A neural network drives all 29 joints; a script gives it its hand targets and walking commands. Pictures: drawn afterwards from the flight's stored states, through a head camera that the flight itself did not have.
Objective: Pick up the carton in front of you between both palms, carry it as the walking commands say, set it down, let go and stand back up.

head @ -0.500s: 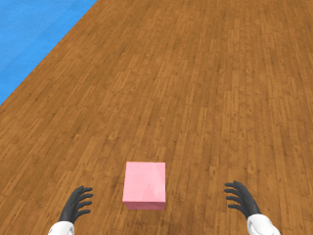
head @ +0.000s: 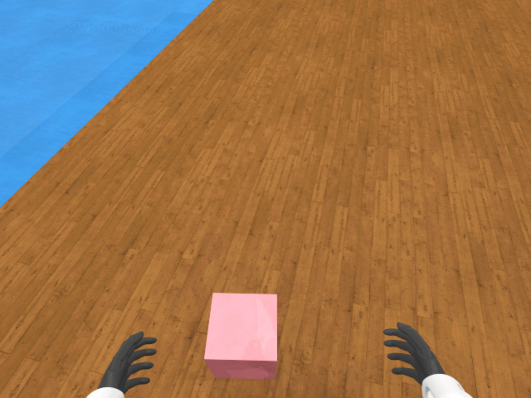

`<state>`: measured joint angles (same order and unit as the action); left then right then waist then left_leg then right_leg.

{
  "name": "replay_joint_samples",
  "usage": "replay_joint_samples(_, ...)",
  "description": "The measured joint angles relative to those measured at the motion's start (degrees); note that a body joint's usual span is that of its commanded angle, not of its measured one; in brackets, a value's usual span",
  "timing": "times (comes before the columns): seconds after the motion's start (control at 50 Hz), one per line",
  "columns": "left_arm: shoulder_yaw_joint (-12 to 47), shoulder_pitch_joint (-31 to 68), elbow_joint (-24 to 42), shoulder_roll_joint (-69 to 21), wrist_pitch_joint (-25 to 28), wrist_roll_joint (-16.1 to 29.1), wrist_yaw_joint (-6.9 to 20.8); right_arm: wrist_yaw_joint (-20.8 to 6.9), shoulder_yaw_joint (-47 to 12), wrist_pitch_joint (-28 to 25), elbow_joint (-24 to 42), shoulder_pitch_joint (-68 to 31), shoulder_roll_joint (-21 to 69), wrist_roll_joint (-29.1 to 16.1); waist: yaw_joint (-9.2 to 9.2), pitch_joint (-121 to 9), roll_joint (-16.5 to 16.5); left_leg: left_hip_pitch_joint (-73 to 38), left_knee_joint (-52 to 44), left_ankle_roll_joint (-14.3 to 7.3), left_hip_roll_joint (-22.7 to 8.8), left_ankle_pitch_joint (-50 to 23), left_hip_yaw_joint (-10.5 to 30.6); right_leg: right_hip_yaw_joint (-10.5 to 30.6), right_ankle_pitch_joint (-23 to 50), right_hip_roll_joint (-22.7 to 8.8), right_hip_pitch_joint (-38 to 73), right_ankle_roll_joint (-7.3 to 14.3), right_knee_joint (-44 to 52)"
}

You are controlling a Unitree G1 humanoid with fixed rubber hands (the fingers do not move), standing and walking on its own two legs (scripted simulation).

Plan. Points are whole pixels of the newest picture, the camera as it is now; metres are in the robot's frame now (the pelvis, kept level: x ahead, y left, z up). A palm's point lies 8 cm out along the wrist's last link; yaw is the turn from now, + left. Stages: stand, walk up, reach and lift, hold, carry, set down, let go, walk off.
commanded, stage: stand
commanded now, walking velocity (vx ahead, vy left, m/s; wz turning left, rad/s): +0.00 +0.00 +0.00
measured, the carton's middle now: (244, 337) +0.39 +0.08 -0.65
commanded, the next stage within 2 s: none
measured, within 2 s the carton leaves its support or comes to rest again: neither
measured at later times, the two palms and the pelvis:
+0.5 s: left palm (75, 392) +0.15 +0.31 -0.09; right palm (449, 389) +0.14 -0.26 -0.09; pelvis +0.02 +0.03 +0.00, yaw -2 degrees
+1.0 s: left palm out of the picture +0.11 +0.32 -0.10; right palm out of the picture +0.10 -0.28 -0.09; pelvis +0.00 +0.03 +0.00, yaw -2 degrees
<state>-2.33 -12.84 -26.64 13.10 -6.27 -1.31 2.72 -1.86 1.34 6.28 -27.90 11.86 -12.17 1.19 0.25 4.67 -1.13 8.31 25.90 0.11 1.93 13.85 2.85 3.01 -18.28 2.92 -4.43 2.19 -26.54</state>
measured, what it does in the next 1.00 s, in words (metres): stands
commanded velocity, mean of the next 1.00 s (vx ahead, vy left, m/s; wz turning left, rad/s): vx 0.00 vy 0.00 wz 0.00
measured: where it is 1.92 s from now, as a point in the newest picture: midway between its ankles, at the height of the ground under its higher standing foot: outside the picture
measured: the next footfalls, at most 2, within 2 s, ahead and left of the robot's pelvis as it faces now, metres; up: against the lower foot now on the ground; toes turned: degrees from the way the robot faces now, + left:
none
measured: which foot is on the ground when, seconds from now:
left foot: down 0.00-1.00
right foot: down 0.00-1.00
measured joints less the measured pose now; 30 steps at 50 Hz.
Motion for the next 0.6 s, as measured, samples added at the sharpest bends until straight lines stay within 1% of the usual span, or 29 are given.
replay_joint_samples(0.06,-0.23,0.29,-3.69,2.30,2.00,-0.62,-1.98,1.97,0.13,-1.88,-5.44,-0.88,-1.82,0.81,0.17,-1.83,-0.04,2.58,2.35,-0.10,-0.37,1.25,-0.26,0.14,-0.40,0.39,-2.07,-0.15,-1.02)
replay_joint_samples(0.14,-1.17,-0.05,-6.75,4.77,3.93,-0.96,-2.92,2.96,1.20,-4.12,-9.77,-1.14,-4.22,1.13,0.15,-3.21,-0.22,4.24,4.01,-0.55,-0.51,2.43,-0.70,0.46,-0.94,0.52,-3.41,-0.36,-1.73)
replay_joint_samples(0.32,-0.60,0.63,-11.55,6.24,5.30,-0.53,-3.69,3.53,1.14,-6.05,-15.45,-2.79,-6.17,0.95,-0.06,-4.26,-0.48,4.38,4.00,-1.49,-0.07,3.25,-1.84,1.39,-1.37,-0.15,-3.60,-1.30,-1.37)
replay_joint_samples(0.6,0.74,1.43,-16.88,6.90,5.89,-0.33,-4.15,3.57,0.03,-6.71,-21.07,-4.11,-6.70,0.77,-0.43,-4.20,-0.25,2.56,1.65,-2.33,0.80,2.26,-2.68,1.90,-0.86,-1.35,-2.34,-2.14,0.01)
